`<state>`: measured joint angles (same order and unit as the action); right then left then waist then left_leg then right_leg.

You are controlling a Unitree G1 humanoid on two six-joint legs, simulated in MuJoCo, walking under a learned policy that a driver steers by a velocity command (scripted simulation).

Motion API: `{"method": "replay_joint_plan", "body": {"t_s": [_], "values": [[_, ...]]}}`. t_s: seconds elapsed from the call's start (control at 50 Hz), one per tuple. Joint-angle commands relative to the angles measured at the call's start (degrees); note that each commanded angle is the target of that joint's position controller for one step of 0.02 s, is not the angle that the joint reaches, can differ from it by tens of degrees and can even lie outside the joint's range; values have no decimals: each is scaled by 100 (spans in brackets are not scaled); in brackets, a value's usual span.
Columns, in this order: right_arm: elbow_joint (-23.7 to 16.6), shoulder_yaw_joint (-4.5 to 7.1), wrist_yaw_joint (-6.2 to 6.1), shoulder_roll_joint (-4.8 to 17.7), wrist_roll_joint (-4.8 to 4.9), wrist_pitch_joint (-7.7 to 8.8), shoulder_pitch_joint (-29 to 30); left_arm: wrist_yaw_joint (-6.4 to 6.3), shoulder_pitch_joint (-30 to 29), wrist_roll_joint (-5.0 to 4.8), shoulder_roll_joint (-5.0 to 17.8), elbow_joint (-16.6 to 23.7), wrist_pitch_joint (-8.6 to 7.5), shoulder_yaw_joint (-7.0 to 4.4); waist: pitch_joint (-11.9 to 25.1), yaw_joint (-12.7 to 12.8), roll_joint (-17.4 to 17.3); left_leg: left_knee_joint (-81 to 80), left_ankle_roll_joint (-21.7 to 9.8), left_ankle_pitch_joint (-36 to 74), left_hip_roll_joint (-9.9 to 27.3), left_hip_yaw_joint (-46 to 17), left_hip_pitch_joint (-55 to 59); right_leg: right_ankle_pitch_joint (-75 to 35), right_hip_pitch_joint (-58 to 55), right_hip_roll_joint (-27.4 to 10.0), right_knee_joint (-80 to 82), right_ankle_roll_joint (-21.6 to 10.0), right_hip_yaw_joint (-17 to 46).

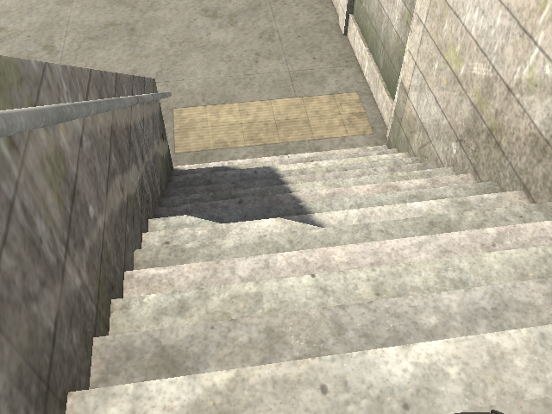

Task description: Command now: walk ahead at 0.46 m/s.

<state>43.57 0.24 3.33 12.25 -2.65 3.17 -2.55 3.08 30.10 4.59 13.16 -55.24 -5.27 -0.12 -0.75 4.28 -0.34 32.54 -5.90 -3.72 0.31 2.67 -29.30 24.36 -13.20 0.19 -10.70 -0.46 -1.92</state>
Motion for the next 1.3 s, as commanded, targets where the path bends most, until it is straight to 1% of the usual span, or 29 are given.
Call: {"method": "replay_joint_plan", "body": {"t_s": [0.02,0.04,0.06,0.1,0.14,0.2,0.22,0.24,0.28,0.3,0.4,0.48,0.5,0.52,0.54,0.58,0.68,0.76,0.94,1.0,1.04,1.06,1.08,1.1,1.16,1.18,1.2,1.26,1.3], "values": [[208,437,-178,1360,103,133,-1591,34,-253,109,943,330,-107,-224,782,-1157,47,447,-621,1134,-19,-203,3638,-5106,2565,-601,-2474,-373,-187],[535,390,-192,1405,70,99,-3008,149,824,219,195,393,-198,15,2480,-1126,-1285,-423,-1973,356,1596,-3009,6259,-1573,4271,318,-4364,-79,8],[939,336,-235,1184,-179,122,-3960,245,-172,29,366,399,-150,-82,1943,-1649,-755,-1445,-1843,-808,1880,-4352,5991,674,5189,598,-6267,-181,744],[807,301,-297,902,-89,331,-2457,1,-1342,-3,760,664,-192,-251,-174,-1161,-305,-1961,-1080,-2347,1598,-3161,3271,-59,5769,-239,-6575,-557,990],[743,51,-343,204,1,357,-1601,-209,-1268,128,347,734,-151,-98,1,-534,-96,-2240,-1006,-837,1380,-2245,2051,-626,4883,-743,-5955,-556,934],[721,80,-363,235,12,486,-1395,-151,-1075,65,202,712,48,-31,-39,-318,-140,-2602,-950,-318,1100,-1451,1282,-577,4540,-856,-5196,-288,668],[777,308,-306,1050,287,337,-1739,-219,-945,-576,492,717,231,-195,46,-99,-290,-2327,-804,1201,1091,-1228,1412,-1022,4235,-575,-4886,-145,252],[811,113,-234,325,-221,488,-1644,-117,-1422,69,285,840,161,14,-115,-462,-65,-2539,-1007,709,1046,-982,1123,-1391,4745,-970,-4596,-87,494],[973,135,-168,371,-178,560,-2040,-136,-1811,114,64,1015,197,76,-64,-573,-115,-2489,-1088,1321,1133,-1023,1436,-2147,4926,-904,-3690,24,376],[920,232,-275,796,562,313,-1951,-191,-2182,-495,331,1224,275,-86,-123,-313,-161,-2271,-601,1836,703,-567,1251,-2666,4052,-618,-3208,-16,46],[1006,246,-357,812,250,62,-2204,-245,-1936,-362,482,1100,531,-149,-115,-237,-428,-1583,-374,1985,1104,-381,1753,-2877,3609,-419,-3611,-265,209],[982,342,-510,999,272,-196,-2255,-327,-741,-336,498,721,297,-325,171,95,46,764,-326,2489,747,-248,2127,-908,2192,223,-1820,-545,-164],[811,345,-545,761,265,-245,-2590,-337,-8,-252,1052,526,244,-482,651,123,949,2830,-26,621,266,-25,1037,-2429,816,-1109,-1712,-983,1413],[909,291,-519,312,179,-240,-3188,-284,52,-447,1105,605,238,-452,897,-203,1266,4237,137,-3128,-534,-421,-705,-3518,-124,-2057,-1463,-1673,3145],[838,401,-541,686,106,-249,-2737,-273,19,-640,1183,537,281,-523,605,23,1024,4451,128,-2956,-381,-993,-1210,-2407,601,-2127,-974,-1967,3452],[707,539,-476,932,248,-270,-2000,-243,-895,-430,668,718,311,-387,-322,-363,353,3911,189,-2200,69,-1088,-958,-1994,2049,-1742,-735,-1708,2523],[885,537,-449,602,52,-615,-2202,-385,-487,-298,820,405,134,-422,-76,-600,249,3533,379,-669,-15,-856,-297,-3288,2723,-1350,-1039,-1480,1408],[545,681,-416,834,67,-621,-1185,-377,-274,-484,775,192,-88,-384,-345,-498,380,2494,345,635,86,-1329,-1445,-2465,2059,-1138,-1440,-1144,1413],[152,348,-124,381,98,-505,-78,-647,-112,-276,718,151,29,-351,-725,35,407,-28,408,2745,-39,-361,230,-110,3725,-755,-3300,-1032,1029],[351,335,-262,399,252,-372,-633,-886,106,-166,506,-39,271,-317,-838,180,280,-1441,321,2840,265,-395,466,-1140,2919,-755,-4654,-1022,1074],[1113,449,-390,562,157,-324,-2734,-777,-52,-256,561,-93,371,-268,1,-667,5,-1339,129,3126,-57,369,2594,-2691,3386,-448,-6916,-928,504],[1303,532,-370,798,149,-323,-3180,-762,-1,-340,627,-82,435,-348,103,-907,-356,-2574,-15,3041,609,-392,3265,-1318,3842,109,-8587,-850,402],[1388,480,-210,1172,10,-159,-3705,-731,535,-561,181,-99,393,-341,620,-697,-1311,266,-377,8243,1790,-1246,5372,3318,5998,890,-11323,-498,301],[1351,496,-134,1378,189,-140,-3747,-829,604,-672,228,21,381,-277,992,-599,-1093,810,-622,8883,2371,-1668,5846,3176,7193,667,-11845,-504,591],[1039,318,-300,913,332,-181,-2679,-757,-515,-388,560,124,636,-320,429,-400,-184,-575,-1346,3720,2386,-1910,3085,662,6986,222,-10528,-447,851],[1118,198,-297,692,277,-114,-2811,-770,-499,-260,440,-47,784,-310,-16,-278,-130,-290,-1448,4947,2246,-1743,2357,571,6854,252,-10517,-426,888],[1178,274,-313,951,189,-4,-2720,-787,-783,-203,426,159,818,-337,-78,-259,-651,-207,-1409,3049,2206,-2047,1949,-207,7121,142,-9371,-258,1219],[1097,-119,-441,140,265,118,-2351,-672,-1318,-282,134,49,907,-300,-539,-11,-33,-271,-815,2742,1293,-1133,186,-1657,6099,261,-7067,51,1152],[1164,-190,-484,189,235,144,-2369,-566,-855,-209,-230,-256,1018,-182,18,154,-499,-297,-408,3007,1054,-779,138,-2474,4708,94,-5645,65,587]]}}
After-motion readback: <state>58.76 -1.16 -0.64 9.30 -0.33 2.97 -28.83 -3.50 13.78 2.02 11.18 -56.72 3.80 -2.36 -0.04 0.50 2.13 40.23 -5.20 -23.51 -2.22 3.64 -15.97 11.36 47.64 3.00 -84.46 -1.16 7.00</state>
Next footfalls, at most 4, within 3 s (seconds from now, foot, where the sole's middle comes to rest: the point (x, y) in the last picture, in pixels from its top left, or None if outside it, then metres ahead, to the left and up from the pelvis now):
0.48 right None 0.36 -0.10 -0.75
1.06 left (268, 405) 0.57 0.09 -0.94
1.54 right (340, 386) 0.64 -0.10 -0.94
2.00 left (278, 342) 0.85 0.08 -1.13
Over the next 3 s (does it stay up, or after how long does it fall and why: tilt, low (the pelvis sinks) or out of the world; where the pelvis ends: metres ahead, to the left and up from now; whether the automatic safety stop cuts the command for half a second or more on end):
stays up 1.21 0.06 -0.66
